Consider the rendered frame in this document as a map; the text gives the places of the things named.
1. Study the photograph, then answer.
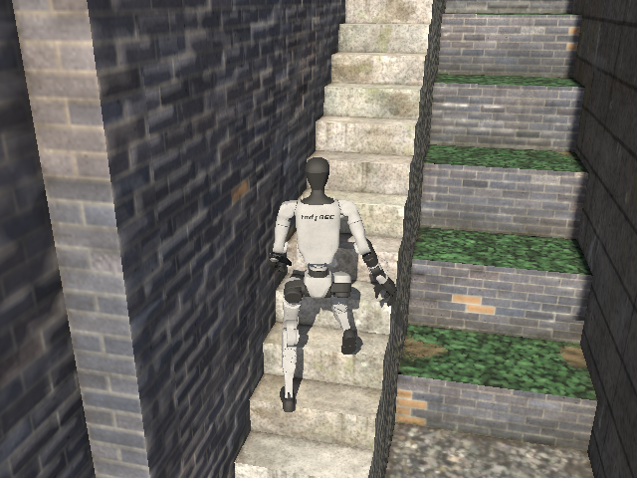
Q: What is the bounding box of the right robot forearm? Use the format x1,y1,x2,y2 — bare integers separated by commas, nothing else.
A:
362,239,388,285

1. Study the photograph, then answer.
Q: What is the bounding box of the left robot forearm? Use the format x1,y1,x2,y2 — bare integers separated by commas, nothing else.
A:
269,238,282,262

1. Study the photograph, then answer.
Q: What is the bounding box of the robot left upper arm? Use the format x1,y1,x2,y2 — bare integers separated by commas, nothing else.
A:
273,200,298,254

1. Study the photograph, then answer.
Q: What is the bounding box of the left robot shin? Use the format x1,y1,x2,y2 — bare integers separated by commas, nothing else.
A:
282,329,297,398

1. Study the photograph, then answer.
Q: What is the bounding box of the robot right hand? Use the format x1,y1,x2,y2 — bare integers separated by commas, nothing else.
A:
373,277,397,307

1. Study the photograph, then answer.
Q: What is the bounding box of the robot right upper arm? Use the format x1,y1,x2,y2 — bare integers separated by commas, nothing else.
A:
338,200,371,255

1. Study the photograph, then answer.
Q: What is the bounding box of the robot left foot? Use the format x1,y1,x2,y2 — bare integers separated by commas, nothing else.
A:
280,386,295,412

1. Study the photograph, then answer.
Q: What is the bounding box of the robot left hand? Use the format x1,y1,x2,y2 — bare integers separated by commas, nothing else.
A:
269,256,292,273

